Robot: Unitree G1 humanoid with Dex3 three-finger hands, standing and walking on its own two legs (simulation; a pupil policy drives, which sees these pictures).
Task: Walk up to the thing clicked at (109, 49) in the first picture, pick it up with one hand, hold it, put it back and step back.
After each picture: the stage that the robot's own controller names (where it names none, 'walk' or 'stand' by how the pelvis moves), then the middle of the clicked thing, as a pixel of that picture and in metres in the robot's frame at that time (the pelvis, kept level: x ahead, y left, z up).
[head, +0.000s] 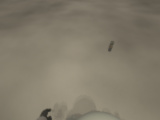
stand; (110, 46) +1.56 -0.43 -0.65
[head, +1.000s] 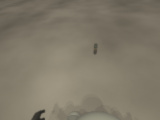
walk; (95, 49) +1.48 +0.02 -0.62
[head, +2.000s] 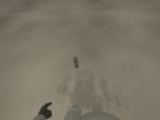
walk; (76, 62) +0.98 +0.31 -0.65
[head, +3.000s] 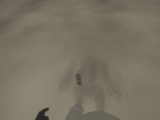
walk; (78, 79) +0.63 +0.22 -0.65
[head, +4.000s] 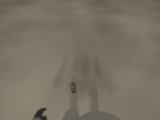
stand; (73, 88) +0.48 +0.19 -0.63
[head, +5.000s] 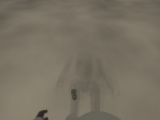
stand; (74, 94) +0.42 +0.18 -0.65
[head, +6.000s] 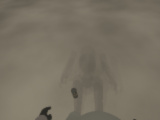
stand; (74, 93) +0.39 +0.20 -0.64
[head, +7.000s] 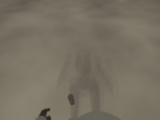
stand; (71, 99) +0.35 +0.22 -0.65
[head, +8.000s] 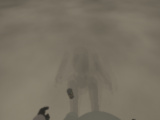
stand; (70, 94) +0.38 +0.24 -0.65
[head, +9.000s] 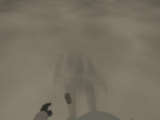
stand; (68, 99) +0.35 +0.24 -0.65
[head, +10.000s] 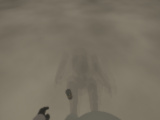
stand; (69, 94) +0.38 +0.25 -0.65
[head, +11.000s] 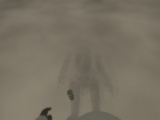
stand; (70, 95) +0.37 +0.24 -0.65
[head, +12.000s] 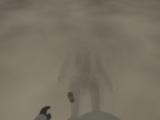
stand; (71, 97) +0.35 +0.23 -0.65
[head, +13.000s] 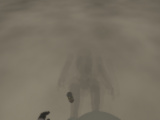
stand; (70, 97) +0.37 +0.24 -0.65
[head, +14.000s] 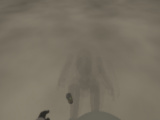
stand; (69, 98) +0.36 +0.25 -0.66
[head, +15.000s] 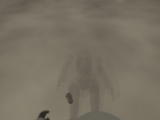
stand; (69, 98) +0.36 +0.25 -0.66
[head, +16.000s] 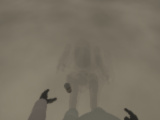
go down; (68, 88) +0.39 +0.24 -0.62
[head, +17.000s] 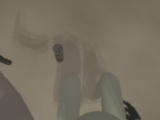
go down; (59, 54) +0.48 +0.22 -0.25
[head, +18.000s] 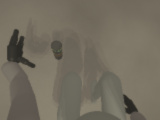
close in; (57, 51) +0.48 +0.22 -0.24
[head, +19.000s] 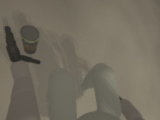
close in; (30, 43) +0.48 +0.25 -0.18
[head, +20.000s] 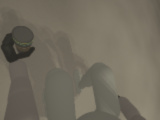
lift; (23, 43) +0.46 +0.26 -0.18
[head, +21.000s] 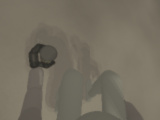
lift; (47, 56) +0.37 +0.26 -0.11
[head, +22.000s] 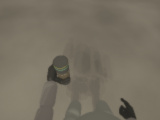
lift; (63, 73) +0.32 +0.18 +0.05
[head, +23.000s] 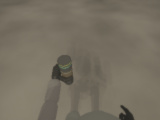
hold; (67, 72) +0.33 +0.16 +0.06
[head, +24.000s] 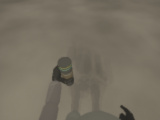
hold; (67, 73) +0.32 +0.16 +0.05
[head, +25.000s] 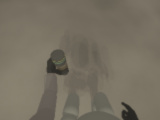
crouch; (61, 65) +0.39 +0.19 -0.02
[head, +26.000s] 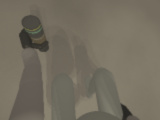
lower; (39, 38) +0.52 +0.23 -0.08
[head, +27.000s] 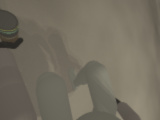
lower; (9, 34) +0.51 +0.26 -0.19
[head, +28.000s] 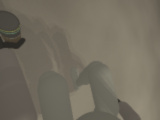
lower; (11, 34) +0.50 +0.27 -0.19
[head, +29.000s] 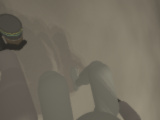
lower; (13, 36) +0.49 +0.26 -0.19
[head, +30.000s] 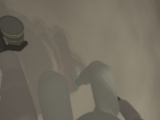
lower; (14, 37) +0.49 +0.26 -0.19
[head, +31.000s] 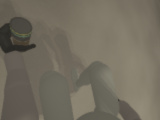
open; (21, 38) +0.49 +0.24 -0.19
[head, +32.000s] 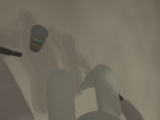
stand; (37, 41) +0.48 +0.23 -0.20
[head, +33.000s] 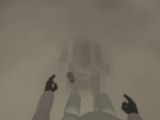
stand; (70, 77) +0.43 +0.19 -0.50
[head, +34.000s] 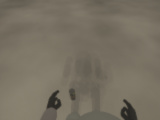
stand; (72, 94) +0.40 +0.19 -0.60
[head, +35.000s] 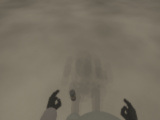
stand; (72, 95) +0.39 +0.19 -0.60
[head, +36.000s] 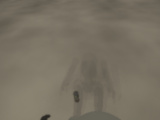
stand; (76, 97) +0.41 +0.18 -0.65
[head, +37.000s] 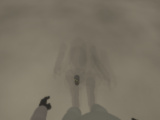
walk; (77, 80) +0.48 +0.13 -0.64
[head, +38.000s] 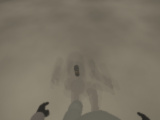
walk; (76, 71) +0.67 +0.22 -0.63
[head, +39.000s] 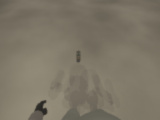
stand; (78, 57) +1.00 +0.23 -0.63
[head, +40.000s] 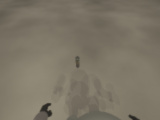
stand; (77, 62) +1.00 +0.23 -0.65
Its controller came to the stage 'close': yes
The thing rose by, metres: 0.71
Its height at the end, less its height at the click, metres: +0.00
